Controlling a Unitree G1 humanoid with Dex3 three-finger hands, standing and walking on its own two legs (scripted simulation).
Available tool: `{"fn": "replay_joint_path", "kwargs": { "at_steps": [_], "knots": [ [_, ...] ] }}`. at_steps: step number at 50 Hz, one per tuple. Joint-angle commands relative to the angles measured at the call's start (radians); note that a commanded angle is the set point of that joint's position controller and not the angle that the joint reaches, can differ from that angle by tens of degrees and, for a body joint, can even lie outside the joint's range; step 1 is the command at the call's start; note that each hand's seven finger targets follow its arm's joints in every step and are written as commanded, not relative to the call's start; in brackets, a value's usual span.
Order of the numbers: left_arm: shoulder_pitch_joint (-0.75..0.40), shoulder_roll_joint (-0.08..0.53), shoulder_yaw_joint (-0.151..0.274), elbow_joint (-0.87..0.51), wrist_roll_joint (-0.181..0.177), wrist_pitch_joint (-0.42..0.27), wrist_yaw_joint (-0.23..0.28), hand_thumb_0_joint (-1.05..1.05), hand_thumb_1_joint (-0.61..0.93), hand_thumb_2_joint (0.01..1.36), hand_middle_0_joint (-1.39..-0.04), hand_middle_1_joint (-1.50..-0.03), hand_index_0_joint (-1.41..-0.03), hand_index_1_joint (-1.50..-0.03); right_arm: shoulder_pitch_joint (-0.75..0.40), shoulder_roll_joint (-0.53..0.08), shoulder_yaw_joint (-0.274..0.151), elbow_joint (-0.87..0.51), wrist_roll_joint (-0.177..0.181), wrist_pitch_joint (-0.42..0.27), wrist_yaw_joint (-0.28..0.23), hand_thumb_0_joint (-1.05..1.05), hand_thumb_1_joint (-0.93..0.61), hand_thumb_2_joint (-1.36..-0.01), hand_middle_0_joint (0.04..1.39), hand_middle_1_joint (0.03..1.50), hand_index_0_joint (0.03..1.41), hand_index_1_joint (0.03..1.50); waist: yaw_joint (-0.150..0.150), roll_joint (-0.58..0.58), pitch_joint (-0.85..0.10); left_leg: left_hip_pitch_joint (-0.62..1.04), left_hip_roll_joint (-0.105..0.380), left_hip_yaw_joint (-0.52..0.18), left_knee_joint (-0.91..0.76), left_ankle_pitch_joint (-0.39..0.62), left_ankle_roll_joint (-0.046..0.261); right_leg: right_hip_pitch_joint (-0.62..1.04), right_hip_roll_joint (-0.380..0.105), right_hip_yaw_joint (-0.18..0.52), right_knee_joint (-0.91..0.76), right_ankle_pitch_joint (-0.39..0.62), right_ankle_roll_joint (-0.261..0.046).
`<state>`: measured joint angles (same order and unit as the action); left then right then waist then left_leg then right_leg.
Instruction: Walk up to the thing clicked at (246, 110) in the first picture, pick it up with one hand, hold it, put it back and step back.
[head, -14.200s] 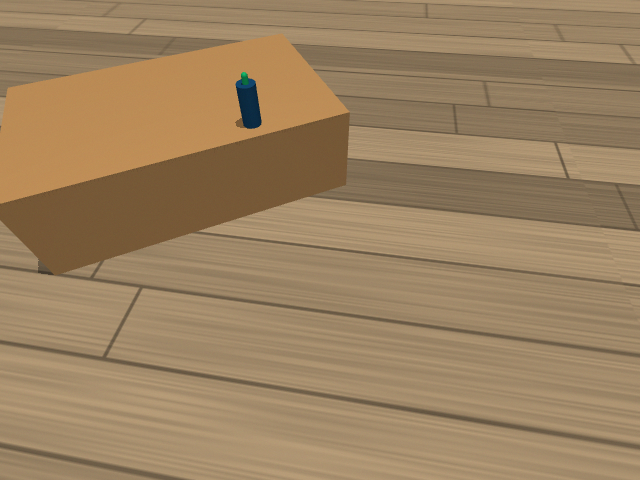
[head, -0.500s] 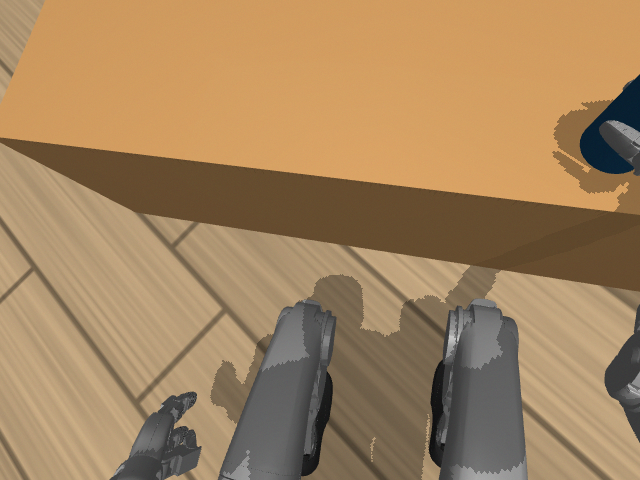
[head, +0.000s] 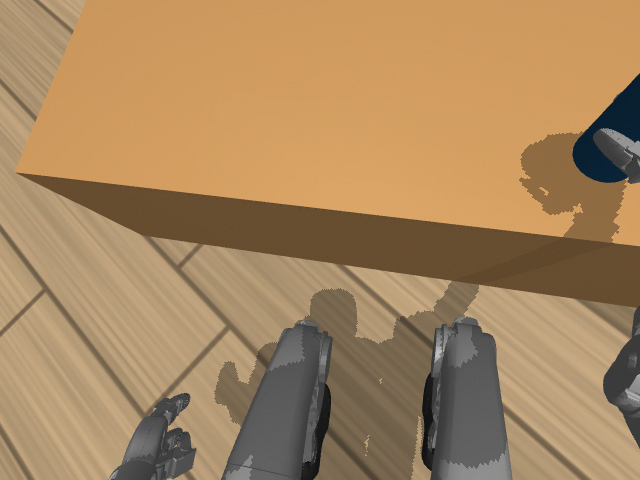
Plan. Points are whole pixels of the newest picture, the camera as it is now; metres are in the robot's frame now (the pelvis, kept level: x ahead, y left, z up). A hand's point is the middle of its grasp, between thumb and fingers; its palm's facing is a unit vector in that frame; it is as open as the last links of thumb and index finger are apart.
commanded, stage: settle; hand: right
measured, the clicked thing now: out of the picture +0.48 -0.30 +0.05
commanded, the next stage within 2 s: lift in 0.30 s
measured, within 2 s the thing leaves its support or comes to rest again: neither
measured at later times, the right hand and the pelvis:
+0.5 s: hand out of the picture +0.49 -0.31 +0.05, palm faces +0.31 +0.95 +0.00, open 10.3 cm; pelvis +0.01 -0.01 +0.03, yaw -1 degrees
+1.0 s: hand out of the picture +0.43 -0.29 +0.14, palm faces +0.32 +0.95 +0.01, open 10.2 cm; pelvis +0.02 -0.01 +0.11, yaw -4 degrees
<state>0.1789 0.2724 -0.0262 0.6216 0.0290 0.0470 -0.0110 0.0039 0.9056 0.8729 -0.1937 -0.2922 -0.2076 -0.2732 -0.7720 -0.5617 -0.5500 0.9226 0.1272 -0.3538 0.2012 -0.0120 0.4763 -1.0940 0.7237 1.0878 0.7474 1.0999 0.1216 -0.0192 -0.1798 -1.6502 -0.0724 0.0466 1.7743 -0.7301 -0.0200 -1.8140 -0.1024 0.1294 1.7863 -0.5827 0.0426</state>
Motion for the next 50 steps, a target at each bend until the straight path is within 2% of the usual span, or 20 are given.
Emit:
{"fn": "replay_joint_path", "kwargs": {
  "at_steps": [1, 3, 4, 5, 10, 15, 20, 21, 28, 30, 33, 36, 39, 41, 43, 45, 46, 47, 49, 50],
  "knots": [
    [0.128, 0.187, 0.069, -0.063, 0.002, -0.023, 0.015, 0.0, 0.894, 0.871, -0.189, -0.288, -0.199, -0.277, -0.367, -0.295, -0.03, -0.273, 0.02, -0.086, -0.009, 0.0, -0.118, -1.385, 1.319, 1.509, 1.383, 1.51, -0.019, -0.228, -0.625, 0.178, -0.004, 0.024, -0.258, 0.298, 0.053, 0.656, 0.015, -0.043, -0.2, 0.225, -0.069],
    [0.13, 0.187, 0.069, -0.056, 0.001, -0.024, 0.016, 0.0, 0.894, 0.869, -0.187, -0.287, -0.197, -0.277, -0.347, -0.266, -0.013, -0.237, 0.019, -0.087, -0.01, 0.0, -0.136, -1.404, 1.316, 1.523, 1.381, 1.523, -0.012, -0.222, -0.601, 0.161, -0.005, 0.03, -0.267, 0.285, 0.053, 0.681, 0.014, -0.038, -0.216, 0.222, -0.068],
    [0.135, 0.197, 0.081, -0.066, 0.004, -0.024, 0.017, 0.0, 0.895, 0.869, -0.187, -0.287, -0.197, -0.277, -0.373, -0.307, -0.04, -0.296, 0.02, -0.095, -0.014, 0.0, -0.143, -1.405, 1.314, 1.523, 1.377, 1.524, -0.019, -0.244, -0.66, 0.218, -0.002, 0.021, -0.277, 0.329, 0.051, 0.692, 0.016, -0.044, -0.21, 0.257, -0.068],
    [0.136, 0.187, 0.07, -0.062, 0.003, -0.024, 0.016, 0.0, 0.895, 0.871, -0.187, -0.285, -0.196, -0.276, -0.352, -0.28, -0.019, -0.237, 0.015, -0.089, -0.015, 0.0, -0.144, -1.407, 1.312, 1.523, 1.376, 1.524, -0.008, -0.201, -0.644, 0.222, -0.005, 0.025, -0.289, 0.328, 0.047, 0.691, 0.016, -0.042, -0.21, 0.256, -0.072],
    [0.149, 0.192, 0.075, -0.05, 0.003, -0.021, 0.012, 0.0, 0.889, 0.874, -0.19, -0.29, -0.197, -0.283, -0.325, -0.252, -0.011, -0.208, 0.012, -0.083, -0.013, 0.0, -0.132, -1.426, 1.314, 1.539, 1.38, 1.54, 0.001, -0.201, -0.616, 0.221, -0.002, 0.031, -0.291, 0.365, 0.046, 0.725, 0.016, -0.034, -0.228, 0.314, -0.068],
    [0.144, 0.184, 0.07, -0.054, 0.002, -0.016, 0.008, 0.0, 0.895, 0.869, -0.187, -0.286, -0.196, -0.277, -0.336, -0.259, -0.01, -0.214, 0.009, -0.093, -0.019, 0.0, -0.152, -1.428, 1.305, 1.536, 1.369, 1.536, -0.006, -0.203, -0.588, 0.24, 0.0, 0.025, -0.324, 0.323, 0.05, 0.715, 0.018, -0.038, -0.266, 0.261, -0.068],
    [0.142, 0.193, 0.076, -0.061, 0.004, -0.018, 0.006, 0.0, 0.898, 0.864, -0.187, -0.287, -0.198, -0.276, -0.341, -0.262, -0.012, -0.223, 0.004, -0.106, -0.02, 0.0, -0.165, -1.448, 1.29, 1.543, 1.356, 1.544, -0.008, -0.221, -0.604, 0.235, 0.003, 0.031, -0.323, 0.342, 0.049, 0.783, 0.015, -0.022, -0.283, 0.299, -0.063],
    [0.148, 0.182, 0.069, -0.054, 0.006, -0.018, 0.004, 0.0, 0.91, 0.867, -0.189, -0.296, -0.211, -0.274, -0.33, -0.243, -0.001, -0.194, 0.002, -0.104, -0.02, 0.0, -0.116, -1.383, 1.312, 1.494, 1.359, 1.494, -0.003, -0.211, -0.593, 0.239, 0.002, 0.032, -0.326, 0.338, 0.05, 0.773, 0.017, -0.024, -0.286, 0.297, -0.064],
    [0.141, 0.185, 0.078, -0.075, 0.002, -0.02, 0.003, 0.0, 0.901, 0.871, -0.191, -0.296, -0.209, -0.278, -0.315, -0.241, -0.007, -0.303, 0.014, -0.112, -0.024, 0.0, -0.126, -1.343, 1.278, 1.448, 1.321, 1.448, -0.024, -0.233, -0.679, 0.322, 0.003, 0.028, -0.369, 0.395, 0.048, 0.866, 0.02, -0.035, -0.309, 0.37, -0.064],
    [0.143, 0.176, 0.073, -0.078, -0.003, -0.02, 0.002, 0.0, 0.901, 0.873, -0.191, -0.295, -0.207, -0.278, -0.244, -0.18, 0.014, -0.242, 0.017, -0.096, -0.024, 0.0, -0.111, -1.336, 1.279, 1.446, 1.321, 1.446, -0.008, -0.19, -0.634, 0.349, 0.004, 0.035, -0.388, 0.394, 0.045, 0.851, 0.023, -0.03, -0.335, 0.35, -0.063],
    [0.137, 0.174, 0.075, -0.087, -0.008, -0.02, 0.007, 0.0, 0.905, 0.868, -0.188, -0.292, -0.207, -0.273, -0.243, -0.223, -0.008, -0.34, 0.02, -0.099, -0.038, 0.0, -0.148, -1.334, 1.285, 1.444, 1.326, 1.444, -0.033, -0.204, -0.644, 0.397, 0.004, 0.025, -0.427, 0.392, 0.045, 0.867, 0.026, -0.041, -0.365, 0.338, -0.063],
    [0.133, 0.168, 0.081, -0.083, -0.011, -0.021, 0.007, 0.0, 0.906, 0.866, -0.188, -0.293, -0.208, -0.273, -0.171, -0.135, 0.031, -0.307, 0.03, -0.087, -0.052, 0.0, -0.119, -1.328, 1.277, 1.441, 1.319, 1.441, -0.027, -0.174, -0.584, 0.425, 0.007, 0.028, -0.454, 0.394, 0.045, 0.876, 0.028, -0.04, -0.404, 0.331, -0.061],
    [0.123, 0.167, 0.083, -0.09, -0.016, -0.026, 0.013, 0.0, 0.902, 0.872, -0.188, -0.291, -0.204, -0.274, -0.132, -0.151, 0.033, -0.347, 0.024, -0.083, -0.067, 0.0, -0.127, -1.322, 1.275, 1.435, 1.317, 1.435, -0.041, -0.168, -0.538, 0.452, 0.007, 0.022, -0.497, 0.368, 0.048, 0.888, 0.029, -0.05, -0.448, 0.297, -0.06],
    [0.12, 0.154, 0.082, -0.096, -0.017, -0.031, 0.013, 0.0, 0.9, 0.873, -0.188, -0.291, -0.204, -0.275, -0.122, -0.067, 0.087, -0.391, 0.03, -0.087, -0.073, 0.0, -0.158, -1.329, 1.282, 1.439, 1.323, 1.44, -0.026, -0.156, -0.516, 0.479, 0.01, 0.022, -0.529, 0.352, 0.048, 0.903, 0.03, -0.05, -0.486, 0.262, -0.057],
    [0.121, 0.15, 0.084, -0.097, -0.018, -0.038, 0.016, 0.0, 0.893, 0.879, -0.19, -0.292, -0.202, -0.28, -0.13, -0.062, 0.093, -0.459, 0.034, -0.09, -0.087, 0.0, -0.124, -1.331, 1.267, 1.437, 1.312, 1.437, -0.034, -0.161, -0.533, 0.53, 0.012, 0.017, -0.559, 0.376, 0.046, 0.939, 0.034, -0.054, -0.512, 0.277, -0.057],
    [0.11, 0.146, 0.084, -0.101, -0.024, -0.043, 0.018, 0.0, 0.897, 0.876, -0.189, -0.292, -0.203, -0.278, -0.057, -0.046, 0.102, -0.469, 0.039, -0.081, -0.099, 0.0, -0.118, -1.318, 1.261, 1.427, 1.305, 1.427, -0.048, -0.155, -0.507, 0.571, 0.015, 0.013, -0.588, 0.394, 0.044, 0.963, 0.036, -0.063, -0.537, 0.295, -0.057],
    [0.113, 0.142, 0.084, -0.101, -0.024, -0.045, 0.019, 0.0, 0.891, 0.881, -0.19, -0.293, -0.201, -0.282, -0.043, -0.024, 0.114, -0.476, 0.039, -0.078, -0.104, 0.0, -0.095, -1.327, 1.258, 1.436, 1.306, 1.436, -0.04, -0.15, -0.513, 0.589, 0.014, 0.016, -0.598, 0.406, 0.043, 0.99, 0.037, -0.062, -0.55, 0.311, -0.057],
    [0.103, 0.136, 0.081, -0.101, -0.027, -0.048, 0.019, 0.0, 0.893, 0.881, -0.189, -0.291, -0.2, -0.28, 0.014, 0.023, 0.144, -0.466, 0.042, -0.073, -0.108, 0.0, -0.117, -1.314, 1.258, 1.424, 1.302, 1.424, -0.044, -0.147, -0.48, 0.594, 0.015, 0.018, -0.613, 0.399, 0.045, 1.001, 0.036, -0.062, -0.576, 0.306, -0.053],
    [0.1, 0.137, 0.084, -0.101, -0.029, -0.053, 0.022, 0.0, 0.886, 0.886, -0.192, -0.294, -0.2, -0.286, 0.021, 0.051, 0.165, -0.508, 0.041, -0.072, -0.12, 0.0, -0.132, -1.325, 1.259, 1.429, 1.305, 1.429, -0.037, -0.149, -0.444, 0.605, 0.017, 0.021, -0.637, 0.37, 0.047, 1.03, 0.036, -0.055, -0.622, 0.269, -0.048],
    [0.101, 0.137, 0.087, -0.097, -0.03, -0.055, 0.024, 0.0, 0.888, 0.885, -0.191, -0.292, -0.199, -0.284, 0.052, 0.041, 0.156, -0.519, 0.041, -0.071, -0.132, 0.0, -0.133, -1.312, 1.257, 1.42, 1.301, 1.42, -0.052, -0.138, -0.431, 0.631, 0.018, 0.017, -0.656, 0.382, 0.046, 1.039, 0.036, -0.058, -0.634, 0.278, -0.049]
  ]
}}
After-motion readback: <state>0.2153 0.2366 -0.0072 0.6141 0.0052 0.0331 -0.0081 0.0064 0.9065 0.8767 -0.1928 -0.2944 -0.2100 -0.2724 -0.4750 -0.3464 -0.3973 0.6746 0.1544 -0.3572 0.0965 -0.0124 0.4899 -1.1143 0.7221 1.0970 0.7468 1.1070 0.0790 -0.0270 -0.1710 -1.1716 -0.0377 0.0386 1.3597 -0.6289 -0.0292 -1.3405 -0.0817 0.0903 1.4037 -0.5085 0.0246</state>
